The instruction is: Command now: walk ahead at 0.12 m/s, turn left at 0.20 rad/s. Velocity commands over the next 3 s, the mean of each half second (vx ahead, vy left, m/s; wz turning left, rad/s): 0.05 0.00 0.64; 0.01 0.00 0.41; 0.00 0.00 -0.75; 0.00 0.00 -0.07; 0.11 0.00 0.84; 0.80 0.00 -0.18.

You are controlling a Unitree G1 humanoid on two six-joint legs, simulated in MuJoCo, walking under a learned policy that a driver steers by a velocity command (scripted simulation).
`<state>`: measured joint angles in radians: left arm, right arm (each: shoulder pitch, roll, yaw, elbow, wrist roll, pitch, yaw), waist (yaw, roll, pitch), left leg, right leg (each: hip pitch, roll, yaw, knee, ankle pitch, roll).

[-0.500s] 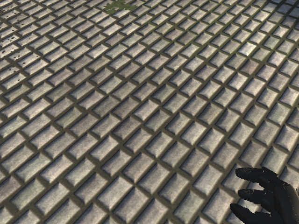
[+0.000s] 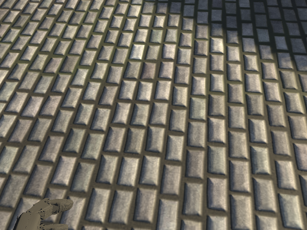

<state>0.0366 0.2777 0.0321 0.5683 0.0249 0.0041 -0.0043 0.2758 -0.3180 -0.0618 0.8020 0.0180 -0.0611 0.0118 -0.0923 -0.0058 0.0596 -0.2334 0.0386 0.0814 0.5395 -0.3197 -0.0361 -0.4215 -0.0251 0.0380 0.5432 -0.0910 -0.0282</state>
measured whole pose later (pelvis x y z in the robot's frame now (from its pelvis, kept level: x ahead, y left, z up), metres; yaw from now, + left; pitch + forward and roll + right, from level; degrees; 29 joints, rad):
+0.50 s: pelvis +0.02 +0.05 +0.01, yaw +23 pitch +2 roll -3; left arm 0.06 0.30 0.11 0.71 0.01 0.02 0.05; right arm 0.27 -0.30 -0.08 0.64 0.00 0.03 -0.02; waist -0.02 -0.03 0.05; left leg -0.35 -0.03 -0.06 0.56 -0.25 0.06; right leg -0.60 0.01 0.05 1.15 -0.39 0.05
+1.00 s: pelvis +0.07 +0.03 +0.01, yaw +34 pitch +0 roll +0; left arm 0.18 0.25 0.04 0.75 -0.01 0.00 0.00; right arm 0.14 -0.25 -0.03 0.60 -0.03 0.02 -0.03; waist 0.02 0.03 0.03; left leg -0.26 -0.08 -0.15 0.54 -0.31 -0.02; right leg -0.28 0.07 0.14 0.51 -0.23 -0.02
